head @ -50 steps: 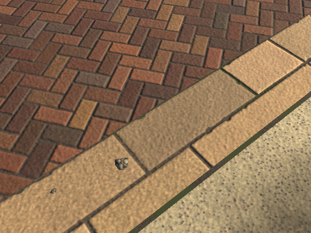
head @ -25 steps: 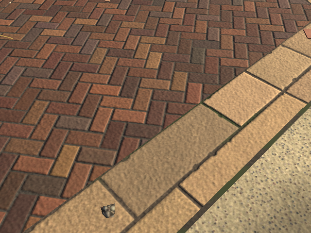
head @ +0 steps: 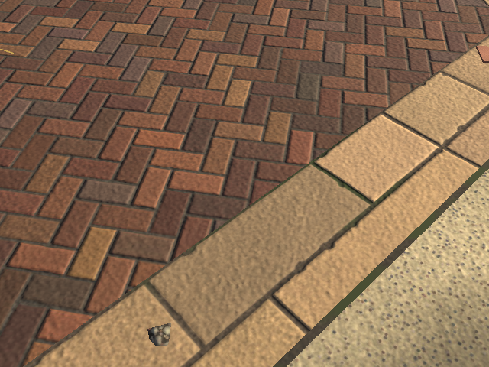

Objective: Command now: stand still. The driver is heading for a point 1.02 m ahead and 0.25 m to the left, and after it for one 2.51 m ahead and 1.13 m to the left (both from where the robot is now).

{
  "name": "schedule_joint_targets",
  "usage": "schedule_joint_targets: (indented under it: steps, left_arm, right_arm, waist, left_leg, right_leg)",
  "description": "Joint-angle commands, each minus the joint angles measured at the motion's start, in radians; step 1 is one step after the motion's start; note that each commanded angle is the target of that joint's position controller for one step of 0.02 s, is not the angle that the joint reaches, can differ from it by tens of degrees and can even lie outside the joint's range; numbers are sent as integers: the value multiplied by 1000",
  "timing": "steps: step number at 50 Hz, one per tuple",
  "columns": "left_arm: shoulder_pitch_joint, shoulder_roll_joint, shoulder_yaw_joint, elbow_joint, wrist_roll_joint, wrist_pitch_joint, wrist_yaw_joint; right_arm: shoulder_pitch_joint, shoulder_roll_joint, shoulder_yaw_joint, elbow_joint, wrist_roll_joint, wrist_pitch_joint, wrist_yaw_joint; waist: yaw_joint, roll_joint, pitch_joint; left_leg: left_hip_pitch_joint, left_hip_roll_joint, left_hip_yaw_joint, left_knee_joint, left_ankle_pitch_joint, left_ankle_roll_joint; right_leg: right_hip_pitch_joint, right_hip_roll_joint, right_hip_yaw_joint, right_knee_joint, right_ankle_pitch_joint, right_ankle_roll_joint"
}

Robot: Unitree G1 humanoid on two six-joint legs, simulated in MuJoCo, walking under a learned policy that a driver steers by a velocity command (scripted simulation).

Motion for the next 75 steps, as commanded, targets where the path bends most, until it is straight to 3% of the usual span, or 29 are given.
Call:
schedule_joint_targets:
  steps: [1,17,18,21,22,24,27,31,33,34,35,36,37,38,39,42,48,52,55,57,58,59,60,61,62,64,66,69,75]
  left_arm:
    - [88,65,8,0,0,-2,3]
    - [106,60,4,9,0,-2,5]
    - [117,58,4,13,2,-1,5]
    - [137,106,28,5,6,10,1]
    - [161,118,36,2,7,13,-2]
    - [229,153,55,13,3,13,-4]
    - [224,166,67,4,22,-7,-8]
    - [150,170,73,-22,12,-35,-14]
    - [96,171,72,-40,5,-42,-19]
    - [79,141,62,-53,9,-53,-26]
    - [85,65,43,-106,0,-61,-37]
    - [31,136,62,-124,31,-57,-45]
    - [-10,120,62,-140,34,-56,-55]
    - [-14,100,57,-138,24,-61,-64]
    - [-10,93,60,-134,21,-62,-69]
    - [8,99,68,-130,27,-37,-75]
    - [-277,89,61,-238,19,-21,-80]
    - [-388,94,54,-284,9,-25,-80]
    - [-329,128,68,-281,10,-33,-66]
    - [-93,166,93,-205,12,-46,-51]
    - [59,200,110,-158,27,-53,-42]
    - [191,296,137,-142,52,-55,-35]
    - [145,317,142,-151,35,-42,-49]
    - [14,274,132,-171,9,-39,-54]
    - [-67,196,110,-185,4,-48,-57]
    - [-86,111,83,-162,10,-69,-50]
    - [-35,109,77,-139,11,-86,-39]
    - [13,155,82,-133,9,-101,-35]
    - [102,151,70,-125,6,-101,-26]
  right_arm:
    - [73,-65,-8,-1,0,-3,-3]
    - [79,-55,-6,19,0,0,-7]
    - [85,-52,-6,22,-1,1,-6]
    - [73,-73,-21,4,-6,11,2]
    - [51,-69,-23,-12,-11,11,8]
    - [-17,-33,-17,-60,-26,1,23]
    - [-81,-69,-31,-125,-28,-29,40]
    - [-50,-71,-47,-153,-6,-58,57]
    - [148,-69,-63,-85,0,-60,53]
    - [284,-121,-84,-49,-8,-66,41]
    - [429,-249,-114,-28,-15,-64,31]
    - [395,-200,-100,-18,-14,-48,29]
    - [252,-182,-89,-65,-19,-46,29]
    - [164,-168,-83,-95,-18,-52,33]
    - [132,-153,-75,-107,-15,-61,33]
    - [167,-110,-52,-83,-8,-84,25]
    - [249,-108,-32,-58,-9,-94,22]
    - [269,-128,-34,-48,-8,-100,17]
    - [236,-155,-41,-48,-11,-104,13]
    - [206,-181,-50,-51,-15,-94,9]
    - [198,-180,-50,-58,-9,-90,12]
    - [244,-107,-35,-88,11,-86,22]
    - [315,-79,-41,-91,30,-83,33]
    - [211,-134,-54,-115,10,-75,29]
    - [122,-136,-55,-139,1,-78,33]
    - [106,-97,-57,-137,-18,-63,38]
    - [144,-72,-57,-132,-29,-35,48]
    - [40,-79,-61,-177,-25,-11,58]
    - [-197,-76,-51,-265,-12,-16,76]
  waist:
    - [1,-8,64]
    - [2,-5,71]
    - [4,-6,52]
    - [16,-55,105]
    - [31,-75,157]
    - [67,-150,231]
    - [65,-118,235]
    - [4,-94,170]
    - [-87,-47,113]
    - [-148,67,57]
    - [-172,362,-20]
    - [-131,237,31]
    - [-65,103,111]
    - [-32,33,123]
    - [-4,12,119]
    - [26,45,88]
    - [-11,69,127]
    - [-25,94,134]
    - [24,98,86]
    - [123,93,-42]
    - [183,72,-118]
    - [188,-72,-248]
    - [123,-194,-321]
    - [81,-69,-180]
    - [67,-8,-56]
    - [2,18,32]
    - [-24,-23,33]
    - [-25,-28,62]
    - [22,-51,93]
  left_leg:
    - [38,111,-123,-56,79,9]
    - [49,114,-120,-49,97,8]
    - [55,104,-114,-51,30,9]
    - [-42,31,-62,46,-320,33]
    - [-132,14,-47,97,-384,36]
    - [-295,-7,27,271,-305,29]
    - [-427,64,-27,410,-282,43]
    - [-228,40,8,239,-179,42]
    - [139,-39,59,109,-107,40]
    - [324,55,-79,26,-177,56]
    - [453,337,-557,-189,-446,162]
    - [343,392,-733,-268,-546,200]
    - [242,379,-630,-252,-539,186]
    - [171,341,-529,-262,-411,170]
    - [135,302,-438,-269,-288,152]
    - [154,234,-269,-265,6,129]
    - [176,192,-123,-256,362,136]
    - [195,199,-83,-249,489,133]
    - [270,221,-56,-129,794,123]
    - [286,208,-33,155,929,103]
    - [159,176,-17,373,753,92]
    - [-95,82,26,738,301,70]
    - [-348,-80,-64,1031,-344,60]
    - [-425,11,-136,1049,-241,77]
    - [-424,50,-133,988,-157,80]
    - [-324,104,-141,863,-98,78]
    - [-278,109,-133,825,-90,63]
    - [-390,123,-113,761,-4,51]
    - [-465,95,-23,456,195,36]
  right_leg:
    - [-98,-117,106,-86,120,-28]
    - [-87,-115,103,-87,140,-30]
    - [-80,-107,101,-96,65,-33]
    - [-130,-95,145,-108,-348,-86]
    - [-137,-129,206,-144,-475,-114]
    - [-95,-271,390,-259,-614,-189]
    - [-12,-346,445,-275,-432,-237]
    - [-46,-268,267,-199,-173,-182]
    - [-240,-181,149,-43,-51,-138]
    - [-350,-106,50,188,24,-102]
    - [-550,33,-96,561,-173,-41]
    - [-615,8,10,761,-259,-63]
    - [-648,-58,44,824,-162,-80]
    - [-616,-88,56,805,-62,-82]
    - [-576,-105,55,769,-10,-78]
    - [-546,-104,15,708,51,-50]
    - [-616,-78,-62,457,170,-17]
    - [-500,-38,-104,251,228,-47]
    - [-373,8,-114,200,175,-105]
    - [-141,58,-116,149,138,-144]
    - [75,2,-58,107,131,-168]
    - [325,-272,291,75,-45,-243]
    - [413,-456,759,-113,-131,-355]
    - [272,-413,644,-156,-250,-309]
    - [111,-380,498,-192,-209,-268]
    - [-77,-285,279,-238,-2,-174]
    - [-120,-268,180,-249,123,-161]
    - [-88,-250,64,-272,216,-135]
    - [7,-204,-111,-250,467,-75]
Velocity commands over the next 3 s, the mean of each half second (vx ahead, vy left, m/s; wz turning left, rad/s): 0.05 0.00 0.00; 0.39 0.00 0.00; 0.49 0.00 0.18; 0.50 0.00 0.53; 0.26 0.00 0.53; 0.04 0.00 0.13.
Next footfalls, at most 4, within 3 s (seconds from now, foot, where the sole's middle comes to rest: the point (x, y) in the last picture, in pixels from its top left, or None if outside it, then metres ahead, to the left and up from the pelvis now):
0.68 left None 0.16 0.12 -0.78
1.16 right None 0.51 -0.03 -0.78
1.72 left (205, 287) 0.78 0.14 -0.78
2.24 right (222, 206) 1.09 0.10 -0.78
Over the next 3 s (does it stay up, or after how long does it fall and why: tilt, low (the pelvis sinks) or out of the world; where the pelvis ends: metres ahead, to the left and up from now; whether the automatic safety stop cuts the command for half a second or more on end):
stays up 0.98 0.16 0.00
